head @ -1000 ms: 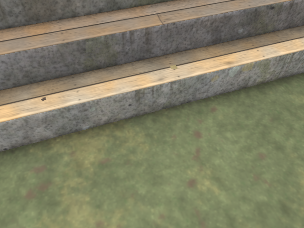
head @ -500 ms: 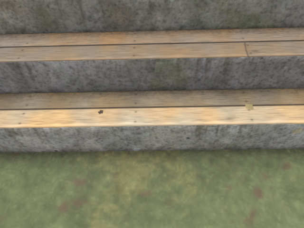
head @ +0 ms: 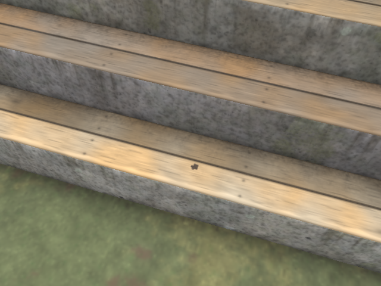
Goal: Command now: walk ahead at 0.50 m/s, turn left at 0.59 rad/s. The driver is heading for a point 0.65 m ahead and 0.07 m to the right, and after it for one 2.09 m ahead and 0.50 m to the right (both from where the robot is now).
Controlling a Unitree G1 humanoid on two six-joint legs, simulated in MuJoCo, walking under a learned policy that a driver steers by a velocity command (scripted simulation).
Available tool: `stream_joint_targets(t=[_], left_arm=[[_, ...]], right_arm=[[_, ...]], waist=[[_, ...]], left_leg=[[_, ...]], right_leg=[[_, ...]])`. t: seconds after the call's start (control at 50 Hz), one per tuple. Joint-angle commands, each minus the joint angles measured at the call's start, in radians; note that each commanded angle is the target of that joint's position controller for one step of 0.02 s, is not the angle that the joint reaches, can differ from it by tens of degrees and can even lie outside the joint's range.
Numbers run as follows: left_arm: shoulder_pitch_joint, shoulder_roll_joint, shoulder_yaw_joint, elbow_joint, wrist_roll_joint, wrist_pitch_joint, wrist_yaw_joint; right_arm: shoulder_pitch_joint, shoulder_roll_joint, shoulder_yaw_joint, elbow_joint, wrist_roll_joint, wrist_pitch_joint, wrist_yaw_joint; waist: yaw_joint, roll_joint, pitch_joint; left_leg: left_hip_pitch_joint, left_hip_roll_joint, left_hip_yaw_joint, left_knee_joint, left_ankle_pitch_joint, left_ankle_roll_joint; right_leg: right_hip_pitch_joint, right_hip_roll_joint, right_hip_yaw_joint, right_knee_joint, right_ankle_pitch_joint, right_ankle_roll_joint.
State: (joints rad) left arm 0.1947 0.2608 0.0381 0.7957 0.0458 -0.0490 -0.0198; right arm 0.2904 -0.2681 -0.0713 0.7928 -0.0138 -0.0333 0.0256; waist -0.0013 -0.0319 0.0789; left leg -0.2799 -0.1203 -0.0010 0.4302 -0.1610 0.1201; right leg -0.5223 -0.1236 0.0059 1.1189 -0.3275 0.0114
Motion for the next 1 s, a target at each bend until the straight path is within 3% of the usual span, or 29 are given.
stream_joint_targets(t=[0.02, 0.12, 0.22, 0.28, 0.32, 0.34, 0.36, 0.38, 0.4, 0.42, 0.44, 0.46, 0.48, 0.52, 0.62, 0.66, 0.72, 0.74, 0.78, 0.8, 0.82, 0.84, 0.86, 0.88, 0.9, 0.92, 1.0], left_arm=[[0.058, 0.078, 0.019, -0.044, 0.007, 0.016, -0.001], [-0.129, 0.077, 0.016, -0.099, -0.001, 0.008, -0.006], [-0.239, 0.066, 0.006, -0.137, -0.013, -0.011, -0.015], [-0.184, 0.082, 0.009, -0.129, -0.013, -0.021, -0.007], [-0.038, 0.103, 0.021, -0.082, -0.01, -0.037, 0.013], [0.072, 0.135, 0.032, -0.058, 0.002, -0.051, 0.026], [0.206, 0.212, 0.046, -0.056, 0.022, -0.056, 0.042], [0.227, 0.294, 0.075, -0.023, 0.02, -0.043, 0.033], [0.165, 0.195, 0.057, -0.03, -0.004, -0.036, 0.02], [0.1, 0.128, 0.042, -0.042, -0.017, -0.036, 0.013], [0.065, 0.094, 0.031, -0.04, -0.016, -0.037, 0.011], [0.071, 0.082, 0.025, -0.026, -0.019, -0.042, 0.014], [0.08, 0.076, 0.02, -0.008, -0.015, -0.05, 0.016], [0.115, 0.085, 0.023, 0.024, -0.023, -0.072, 0.007], [0.138, 0.084, 0.018, 0.061, -0.031, -0.074, 0.008], [0.157, 0.099, 0.02, 0.075, -0.034, -0.07, 0.008], [0.178, 0.107, 0.023, 0.093, -0.035, -0.061, 0.014], [0.157, 0.105, 0.021, 0.085, -0.039, -0.058, 0.017], [0.119, 0.094, 0.01, 0.078, -0.055, -0.049, 0.021], [0.107, 0.07, -0.002, 0.065, -0.067, -0.051, 0.025], [0.107, 0.005, -0.024, 0.026, -0.069, -0.051, 0.029], [0.218, -0.025, -0.034, 0.055, -0.078, -0.03, 0.041], [0.227, 0.042, -0.019, 0.094, -0.049, -0.005, 0.053], [0.201, 0.055, -0.01, 0.095, -0.031, 0.003, 0.046], [0.177, 0.053, -0.006, 0.094, -0.025, 0.008, 0.039], [0.156, 0.051, -0.002, 0.09, -0.016, 0.013, 0.032], [0.175, 0.01, 0.004, 0.101, -0.016, 0.031, 0.025]], right_arm=[[0.024, -0.151, -0.037, -0.05, 0.005, -0.031, -0.002], [0.117, -0.158, -0.039, -0.017, 0.008, -0.031, -0.009], [0.177, -0.157, -0.034, 0.011, 0.0, -0.041, -0.018], [0.145, -0.165, -0.03, 0.018, -0.002, -0.047, -0.027], [0.115, -0.169, -0.025, 0.027, 0.0, -0.051, -0.027], [0.11, -0.15, -0.017, 0.028, 0.002, -0.056, -0.023], [0.117, -0.088, 0.005, -0.006, 0.02, -0.061, -0.022], [0.212, -0.062, 0.009, -0.002, 0.038, -0.057, -0.027], [0.183, -0.117, 0.006, 0.035, 0.002, -0.043, -0.037], [0.116, -0.116, 0.007, 0.037, -0.006, -0.041, -0.029], [0.075, -0.105, 0.013, 0.033, -0.008, -0.039, -0.023], [0.043, -0.099, 0.015, 0.028, -0.021, -0.032, -0.018], [0.035, -0.078, 0.023, 0.03, -0.036, -0.024, -0.014], [0.042, -0.062, 0.029, 0.04, -0.037, -0.021, -0.009], [-0.143, -0.027, 0.055, -0.01, -0.036, -0.026, 0.003], [-0.199, -0.014, 0.067, -0.02, -0.027, -0.03, 0.0], [-0.217, -0.029, 0.07, -0.017, -0.02, -0.037, -0.014], [-0.211, -0.028, 0.07, -0.011, -0.015, -0.04, -0.021], [-0.119, -0.023, 0.067, 0.028, -0.029, -0.058, -0.036], [-0.044, -0.065, 0.055, 0.047, -0.045, -0.069, -0.045], [0.037, -0.153, 0.039, 0.05, -0.062, -0.076, -0.051], [0.037, -0.195, 0.02, 0.075, -0.032, -0.053, -0.045], [0.014, -0.134, 0.025, 0.061, -0.02, -0.044, -0.033], [-0.041, -0.09, 0.036, 0.048, -0.013, -0.044, -0.026], [-0.084, -0.063, 0.043, 0.042, -0.012, -0.044, -0.024], [-0.1, -0.059, 0.045, 0.041, -0.01, -0.049, -0.032], [-0.128, -0.064, 0.042, 0.036, -0.018, -0.077, -0.035]], waist=[[0.023, 0.071, -0.103], [-0.048, 0.093, -0.034], [-0.087, 0.1, -0.032], [-0.054, 0.113, -0.042], [0.017, 0.093, -0.101], [0.066, 0.06, -0.184], [0.112, -0.057, -0.311], [0.06, -0.285, -0.312], [0.026, -0.1, -0.209], [0.021, -0.02, -0.129], [0.01, 0.0, -0.098], [0.005, -0.024, -0.071], [-0.004, -0.038, -0.078], [-0.02, -0.052, -0.114], [0.0, -0.07, -0.089], [0.016, -0.089, -0.1], [0.023, -0.096, -0.113], [0.013, -0.087, -0.127], [-0.043, -0.022, -0.184], [-0.074, 0.017, -0.243], [-0.084, 0.166, -0.291], [-0.05, 0.314, -0.311], [-0.041, 0.164, -0.223], [-0.023, 0.123, -0.143], [-0.002, 0.105, -0.09], [0.009, 0.113, -0.059], [0.053, 0.108, -0.141]], left_leg=[[0.078, 0.249, -0.281, -0.233, 0.193, 0.154], [0.166, 0.244, -0.325, -0.264, 0.075, 0.135], [0.232, 0.246, -0.313, -0.181, 0.258, 0.106], [0.22, 0.269, -0.332, -0.132, 0.377, 0.063], [0.239, 0.222, -0.298, 0.039, 0.618, 0.032], [0.186, 0.174, -0.259, 0.208, 0.587, 0.01], [0.014, 0.108, -0.194, 0.462, 0.312, -0.021], [-0.227, -0.036, -0.105, 0.665, -0.315, -0.047], [-0.28, 0.043, -0.159, 0.727, -0.293, -0.032], [-0.266, 0.072, -0.153, 0.712, -0.224, -0.036], [-0.251, 0.101, -0.137, 0.675, -0.178, -0.041], [-0.249, 0.118, -0.117, 0.65, -0.16, -0.05], [-0.219, 0.115, -0.099, 0.66, -0.134, -0.059], [-0.208, 0.119, -0.073, 0.652, -0.109, -0.073], [-0.2, 0.15, 0.015, 0.398, -0.025, -0.109], [-0.132, 0.134, 0.046, 0.274, 0.004, -0.106], [-0.102, 0.126, 0.047, 0.171, -0.002, -0.088], [-0.076, 0.113, 0.056, 0.131, -0.009, -0.081], [0.1, 0.093, 0.062, -0.031, 0.08, -0.064], [0.259, 0.183, -0.021, -0.056, 0.186, -0.047], [0.416, 0.415, -0.246, -0.068, 0.488, -0.012], [0.424, 0.521, -0.36, -0.122, 0.493, 0.107], [0.335, 0.483, -0.324, -0.157, 0.26, 0.113], [0.242, 0.438, -0.275, -0.214, 0.072, 0.089], [0.162, 0.402, -0.221, -0.27, -0.022, 0.059], [0.099, 0.375, -0.163, -0.301, 0.01, 0.043], [0.015, 0.357, 0.032, -0.208, 0.433, 0.061]], right_leg=[[-0.032, 0.001, -0.003, -0.084, 0.076, 0.017], [-0.147, 0.024, 0.017, -0.335, 0.259, 0.037], [-0.081, 0.076, -0.003, -0.513, 0.309, 0.024], [0.085, 0.101, -0.007, -0.596, 0.266, -0.016], [0.273, 0.148, -0.042, -0.688, 0.217, -0.051], [0.442, 0.087, 0.007, -0.704, 0.228, -0.08], [0.669, -0.138, 0.275, -0.737, 0.107, -0.145], [0.756, -0.297, 0.63, -0.834, 0.191, -0.262], [0.651, -0.271, 0.608, -0.846, 0.08, -0.242], [0.549, -0.217, 0.48, -0.869, 0.084, -0.221], [0.493, -0.171, 0.381, -0.898, 0.152, -0.194], [0.463, -0.139, 0.309, -0.912, 0.268, -0.181], [0.434, -0.109, 0.241, -0.913, 0.43, -0.173], [0.44, -0.089, 0.158, -0.893, 0.653, -0.177], [0.393, -0.049, 0.038, -0.906, 0.784, -0.177], [0.386, -0.035, 0.014, -0.898, 0.789, -0.162], [0.442, -0.067, 0.049, -0.851, 0.765, -0.158], [0.464, -0.075, 0.064, -0.809, 0.826, -0.156], [0.45, -0.034, 0.063, -0.639, 0.907, -0.129], [0.36, -0.003, 0.066, -0.52, 0.756, -0.103], [0.186, 0.077, 0.023, -0.31, 0.298, -0.074], [0.051, 0.178, -0.027, -0.172, -0.21, -0.066], [0.014, 0.128, 0.008, -0.053, -0.23, -0.067], [-0.006, 0.1, 0.022, -0.017, -0.159, -0.066], [0.004, 0.075, 0.026, -0.021, -0.09, -0.056], [0.028, 0.068, 0.018, -0.019, -0.033, -0.042], [0.132, 0.104, -0.038, 0.134, 0.043, -0.022]])
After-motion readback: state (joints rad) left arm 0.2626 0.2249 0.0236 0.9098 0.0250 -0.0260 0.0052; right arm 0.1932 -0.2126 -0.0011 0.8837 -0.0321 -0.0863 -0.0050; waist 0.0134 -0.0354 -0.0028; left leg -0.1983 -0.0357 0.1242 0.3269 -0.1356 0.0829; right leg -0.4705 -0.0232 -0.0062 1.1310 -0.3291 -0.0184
